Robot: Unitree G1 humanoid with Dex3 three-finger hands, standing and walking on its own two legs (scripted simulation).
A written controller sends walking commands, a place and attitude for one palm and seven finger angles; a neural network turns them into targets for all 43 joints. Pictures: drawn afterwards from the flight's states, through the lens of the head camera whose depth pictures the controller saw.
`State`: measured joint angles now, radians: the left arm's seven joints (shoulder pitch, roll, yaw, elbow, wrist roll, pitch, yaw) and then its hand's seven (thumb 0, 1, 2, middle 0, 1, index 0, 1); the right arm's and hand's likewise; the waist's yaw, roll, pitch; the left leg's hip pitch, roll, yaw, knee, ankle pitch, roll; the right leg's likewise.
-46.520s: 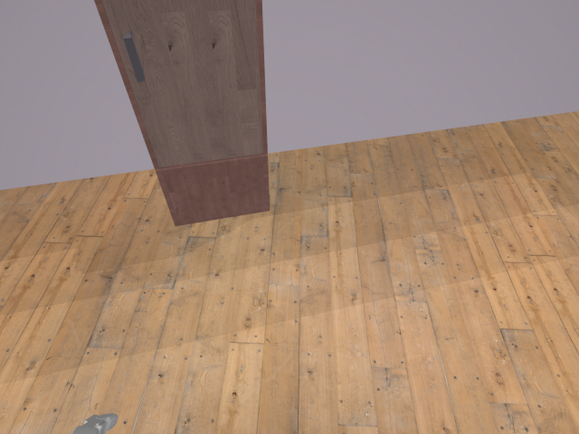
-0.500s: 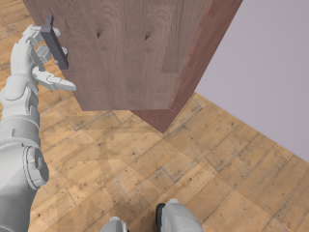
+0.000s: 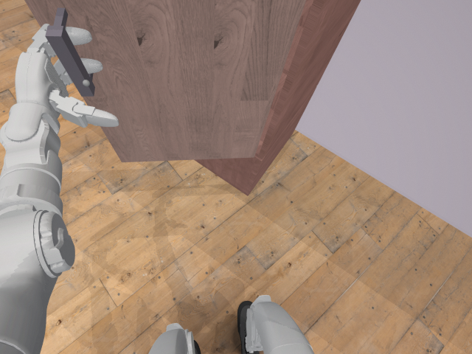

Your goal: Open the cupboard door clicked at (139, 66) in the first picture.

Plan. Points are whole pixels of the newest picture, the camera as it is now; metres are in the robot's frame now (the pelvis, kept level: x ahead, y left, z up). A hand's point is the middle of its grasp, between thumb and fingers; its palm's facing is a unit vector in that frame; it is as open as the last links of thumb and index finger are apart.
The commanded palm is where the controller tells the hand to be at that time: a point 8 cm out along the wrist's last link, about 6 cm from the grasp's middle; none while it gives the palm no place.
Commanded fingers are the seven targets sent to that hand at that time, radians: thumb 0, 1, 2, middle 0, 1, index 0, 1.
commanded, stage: slide the fingers in behind the handle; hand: left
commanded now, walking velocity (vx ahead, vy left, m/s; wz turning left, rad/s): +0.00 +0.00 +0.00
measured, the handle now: (75, 55) +0.59 +0.19 +0.08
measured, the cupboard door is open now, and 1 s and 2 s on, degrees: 40 40 75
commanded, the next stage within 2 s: close the thumb around the handle in 0.10 s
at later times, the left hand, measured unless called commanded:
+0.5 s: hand (82, 81) +0.53 +0.18 +0.08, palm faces -0.07 -1.00 -0.02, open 11.4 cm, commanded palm +0.51 +0.22 +0.08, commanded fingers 0.00 0.40 0.68 -0.36 -1.30 -0.36 -1.30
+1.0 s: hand (86, 84) +0.53 +0.17 +0.08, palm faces -0.05 -1.00 -0.02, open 5.7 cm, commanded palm +0.50 +0.22 +0.08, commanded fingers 0.00 0.90 0.90 -0.40 -1.35 -0.40 -1.35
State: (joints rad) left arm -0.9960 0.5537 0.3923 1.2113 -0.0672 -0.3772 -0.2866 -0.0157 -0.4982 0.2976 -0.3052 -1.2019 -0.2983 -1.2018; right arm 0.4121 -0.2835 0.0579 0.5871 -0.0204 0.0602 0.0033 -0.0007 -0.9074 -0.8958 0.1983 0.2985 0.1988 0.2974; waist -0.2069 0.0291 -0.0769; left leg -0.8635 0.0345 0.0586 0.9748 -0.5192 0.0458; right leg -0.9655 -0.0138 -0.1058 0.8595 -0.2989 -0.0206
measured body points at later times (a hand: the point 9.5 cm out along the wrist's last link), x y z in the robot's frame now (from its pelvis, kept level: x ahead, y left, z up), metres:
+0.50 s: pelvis +0.01 +0.01 +0.00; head +0.16 +0.02 +0.43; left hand +0.53 +0.23 +0.08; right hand +0.00 -0.26 -0.10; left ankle -0.04 +0.08 -0.68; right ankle +0.05 -0.12 -0.68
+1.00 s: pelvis +0.01 +0.00 +0.00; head +0.15 +0.01 +0.43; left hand +0.53 +0.23 +0.08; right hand +0.00 -0.26 -0.11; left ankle -0.04 +0.08 -0.68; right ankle +0.05 -0.12 -0.68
